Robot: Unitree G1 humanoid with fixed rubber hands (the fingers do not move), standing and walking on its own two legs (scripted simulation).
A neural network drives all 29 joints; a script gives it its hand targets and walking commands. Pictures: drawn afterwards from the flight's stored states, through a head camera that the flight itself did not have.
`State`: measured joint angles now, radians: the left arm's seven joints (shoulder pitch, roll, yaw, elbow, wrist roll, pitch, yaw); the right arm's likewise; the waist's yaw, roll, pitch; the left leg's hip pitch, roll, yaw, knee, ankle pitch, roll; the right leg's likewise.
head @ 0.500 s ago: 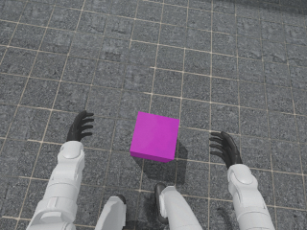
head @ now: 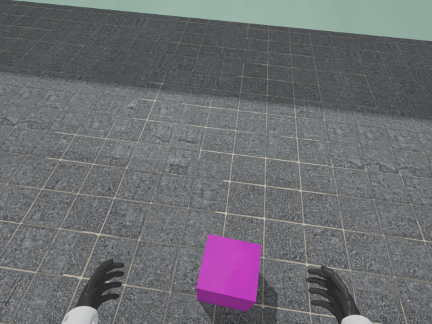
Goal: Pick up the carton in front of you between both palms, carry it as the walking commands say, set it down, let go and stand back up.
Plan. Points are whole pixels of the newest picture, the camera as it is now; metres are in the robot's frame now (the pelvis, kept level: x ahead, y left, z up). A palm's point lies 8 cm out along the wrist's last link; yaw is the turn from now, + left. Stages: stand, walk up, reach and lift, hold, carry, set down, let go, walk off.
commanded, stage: let go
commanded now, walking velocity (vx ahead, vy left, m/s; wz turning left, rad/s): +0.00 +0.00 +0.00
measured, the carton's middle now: (228, 274) +0.36 -0.07 -0.65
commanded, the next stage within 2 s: stand in 0.46 s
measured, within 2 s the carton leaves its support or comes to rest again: neither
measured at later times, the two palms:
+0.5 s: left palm out of the picture +0.14 +0.23 -0.07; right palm out of the picture +0.13 -0.24 -0.06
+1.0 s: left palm out of the picture +0.12 +0.28 -0.08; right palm out of the picture +0.13 -0.30 -0.10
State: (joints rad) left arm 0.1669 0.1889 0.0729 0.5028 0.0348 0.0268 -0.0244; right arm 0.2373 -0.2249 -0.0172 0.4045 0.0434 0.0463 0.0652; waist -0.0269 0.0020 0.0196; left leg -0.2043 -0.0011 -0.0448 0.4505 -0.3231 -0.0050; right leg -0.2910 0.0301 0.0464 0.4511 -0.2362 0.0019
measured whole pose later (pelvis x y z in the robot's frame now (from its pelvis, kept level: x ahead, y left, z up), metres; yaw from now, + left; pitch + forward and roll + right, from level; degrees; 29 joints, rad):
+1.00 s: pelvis +0.00 -0.01 +0.00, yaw +2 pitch +0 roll +0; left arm 0.18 0.32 0.05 0.76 0.03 0.00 0.02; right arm 0.21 -0.35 -0.03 0.73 -0.04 0.00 -0.03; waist 0.00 0.04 0.02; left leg -0.14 0.00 -0.08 0.50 -0.36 -0.02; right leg -0.22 0.03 0.01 0.53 -0.29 -0.02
